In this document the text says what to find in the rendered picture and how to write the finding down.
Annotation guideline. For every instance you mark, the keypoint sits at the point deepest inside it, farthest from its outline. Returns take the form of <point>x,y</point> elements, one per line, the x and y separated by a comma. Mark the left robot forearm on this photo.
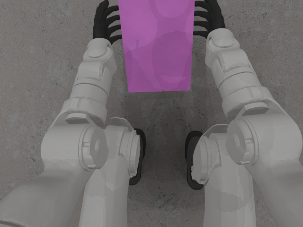
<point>90,91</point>

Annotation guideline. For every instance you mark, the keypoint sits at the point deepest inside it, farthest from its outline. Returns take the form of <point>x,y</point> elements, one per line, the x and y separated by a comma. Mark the carton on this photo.
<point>157,40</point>

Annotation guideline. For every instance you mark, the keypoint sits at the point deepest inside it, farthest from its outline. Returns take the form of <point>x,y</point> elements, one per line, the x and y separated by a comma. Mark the right robot hand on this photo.
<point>214,17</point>

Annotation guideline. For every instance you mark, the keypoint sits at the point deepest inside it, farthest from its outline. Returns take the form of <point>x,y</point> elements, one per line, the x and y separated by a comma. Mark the robot left thigh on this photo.
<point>105,196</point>

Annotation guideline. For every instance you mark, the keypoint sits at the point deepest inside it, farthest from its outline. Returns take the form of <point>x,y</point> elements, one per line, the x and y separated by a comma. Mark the left robot upper arm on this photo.
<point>70,154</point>

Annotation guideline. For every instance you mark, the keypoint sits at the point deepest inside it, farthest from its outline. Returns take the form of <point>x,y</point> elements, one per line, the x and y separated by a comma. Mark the robot right thigh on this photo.
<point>229,196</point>

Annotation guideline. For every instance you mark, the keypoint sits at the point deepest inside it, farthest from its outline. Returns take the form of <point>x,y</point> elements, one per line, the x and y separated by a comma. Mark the right robot forearm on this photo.
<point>235,78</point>

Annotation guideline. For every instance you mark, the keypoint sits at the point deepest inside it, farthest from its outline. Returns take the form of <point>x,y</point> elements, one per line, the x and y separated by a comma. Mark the left robot hand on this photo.
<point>101,22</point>

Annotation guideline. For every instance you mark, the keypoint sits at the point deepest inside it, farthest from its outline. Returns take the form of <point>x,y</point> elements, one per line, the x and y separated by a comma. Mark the right robot upper arm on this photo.
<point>269,146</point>

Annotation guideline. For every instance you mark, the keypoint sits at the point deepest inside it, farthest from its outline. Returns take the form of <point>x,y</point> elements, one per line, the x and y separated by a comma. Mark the robot thigh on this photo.
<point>105,196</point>
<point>229,196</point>

